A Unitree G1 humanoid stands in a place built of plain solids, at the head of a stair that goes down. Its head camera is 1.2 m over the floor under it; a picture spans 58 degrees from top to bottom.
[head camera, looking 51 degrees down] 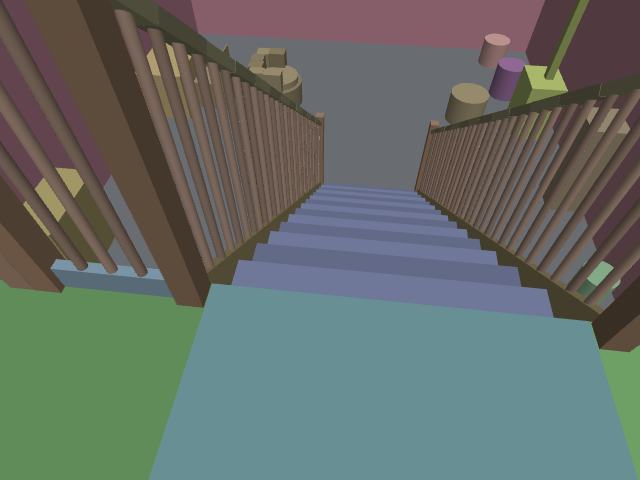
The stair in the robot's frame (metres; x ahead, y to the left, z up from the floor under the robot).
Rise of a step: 0.20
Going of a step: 0.25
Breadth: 1.20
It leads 7 degrees to the right of straight ahead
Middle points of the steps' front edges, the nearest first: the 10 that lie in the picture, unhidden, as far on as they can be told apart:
0.72 -0.24 0.00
0.96 -0.27 -0.20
1.21 -0.30 -0.40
1.45 -0.33 -0.60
1.69 -0.35 -0.79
1.94 -0.38 -0.99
2.18 -0.41 -1.19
2.42 -0.44 -1.39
2.67 -0.47 -1.59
2.91 -0.50 -1.79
